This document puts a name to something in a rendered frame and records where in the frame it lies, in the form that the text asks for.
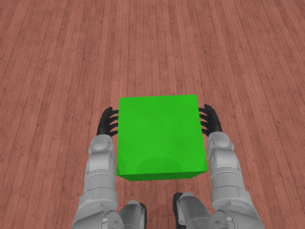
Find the left robot forearm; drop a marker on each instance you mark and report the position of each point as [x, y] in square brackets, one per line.
[99, 181]

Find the robot right hand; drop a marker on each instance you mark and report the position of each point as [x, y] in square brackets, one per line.
[213, 124]

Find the robot left hand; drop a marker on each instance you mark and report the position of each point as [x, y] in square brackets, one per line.
[104, 127]

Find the robot right shin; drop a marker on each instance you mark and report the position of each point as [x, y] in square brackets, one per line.
[186, 194]

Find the right robot forearm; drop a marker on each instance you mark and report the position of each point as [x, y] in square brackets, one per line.
[227, 181]

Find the robot left upper arm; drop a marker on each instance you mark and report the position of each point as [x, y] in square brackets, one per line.
[106, 219]

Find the robot right upper arm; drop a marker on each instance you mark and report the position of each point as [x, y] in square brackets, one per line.
[229, 219]

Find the left robot thigh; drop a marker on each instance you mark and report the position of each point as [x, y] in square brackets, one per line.
[133, 216]

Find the carton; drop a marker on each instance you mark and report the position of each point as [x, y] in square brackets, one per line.
[159, 138]

